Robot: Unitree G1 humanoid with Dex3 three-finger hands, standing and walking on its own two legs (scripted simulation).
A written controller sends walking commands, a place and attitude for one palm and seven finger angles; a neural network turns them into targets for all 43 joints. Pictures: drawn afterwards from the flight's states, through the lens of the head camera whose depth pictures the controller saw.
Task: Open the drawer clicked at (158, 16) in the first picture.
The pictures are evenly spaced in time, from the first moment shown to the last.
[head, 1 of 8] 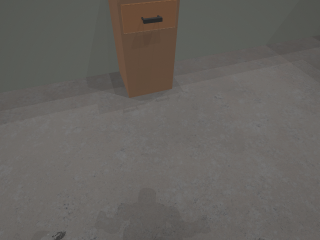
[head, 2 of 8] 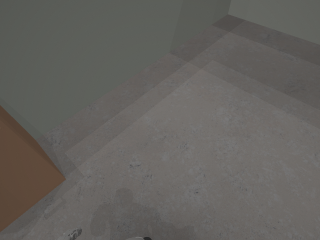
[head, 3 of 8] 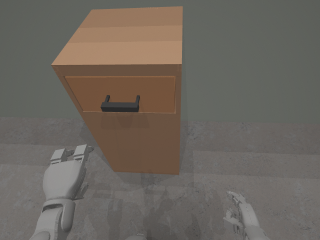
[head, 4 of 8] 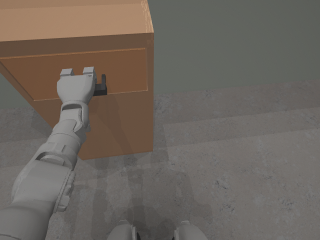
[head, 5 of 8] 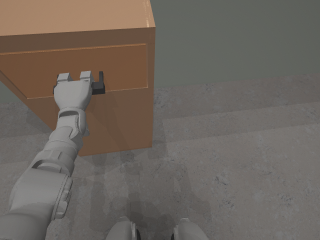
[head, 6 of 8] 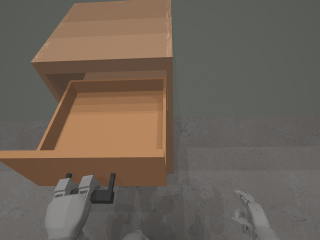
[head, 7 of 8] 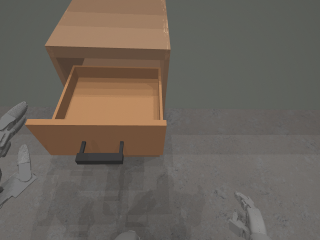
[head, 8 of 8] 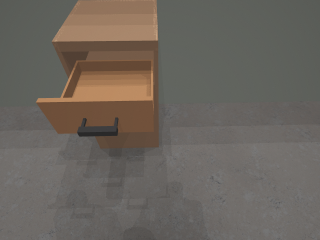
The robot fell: no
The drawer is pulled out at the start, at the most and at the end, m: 0.00 0.30 0.30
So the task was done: yes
